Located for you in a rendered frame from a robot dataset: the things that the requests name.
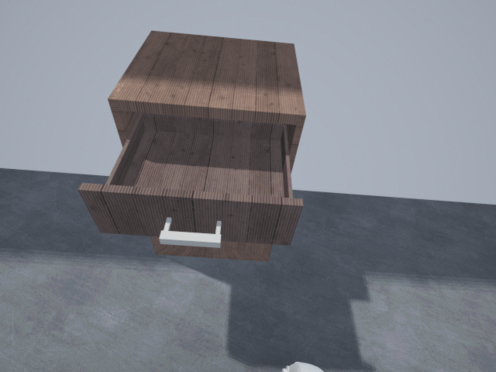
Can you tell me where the drawer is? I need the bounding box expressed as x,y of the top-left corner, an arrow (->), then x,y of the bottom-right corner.
78,112 -> 304,246

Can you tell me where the handle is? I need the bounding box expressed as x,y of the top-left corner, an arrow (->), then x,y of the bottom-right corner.
159,217 -> 222,248

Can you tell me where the cabinet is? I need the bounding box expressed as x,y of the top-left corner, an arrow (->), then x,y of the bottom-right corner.
108,30 -> 306,262

